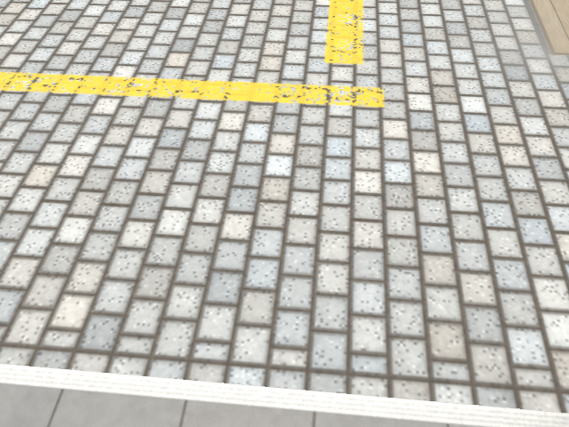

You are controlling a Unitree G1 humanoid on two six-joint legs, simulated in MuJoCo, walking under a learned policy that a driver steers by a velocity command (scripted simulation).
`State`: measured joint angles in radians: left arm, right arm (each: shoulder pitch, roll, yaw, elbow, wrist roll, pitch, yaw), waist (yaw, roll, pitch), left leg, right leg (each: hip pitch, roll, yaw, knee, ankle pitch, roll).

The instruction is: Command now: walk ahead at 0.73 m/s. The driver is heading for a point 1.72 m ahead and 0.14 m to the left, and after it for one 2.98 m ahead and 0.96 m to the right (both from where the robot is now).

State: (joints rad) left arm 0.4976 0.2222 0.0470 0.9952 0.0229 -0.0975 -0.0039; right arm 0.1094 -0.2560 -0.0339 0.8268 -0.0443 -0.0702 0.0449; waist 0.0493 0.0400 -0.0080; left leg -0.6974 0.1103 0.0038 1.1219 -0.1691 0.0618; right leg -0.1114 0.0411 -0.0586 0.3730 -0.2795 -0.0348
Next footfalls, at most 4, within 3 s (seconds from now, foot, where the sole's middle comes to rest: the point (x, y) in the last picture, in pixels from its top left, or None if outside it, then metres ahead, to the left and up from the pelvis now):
0.16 left None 0.38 0.10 -0.78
0.60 right None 0.33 -0.09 -0.78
1.08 left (241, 421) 0.53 0.18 -0.78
1.52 right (300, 319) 0.90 0.05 -0.93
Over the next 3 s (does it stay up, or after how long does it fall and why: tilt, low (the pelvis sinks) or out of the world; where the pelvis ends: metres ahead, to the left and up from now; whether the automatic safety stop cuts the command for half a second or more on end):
stays up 1.53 0.22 -0.19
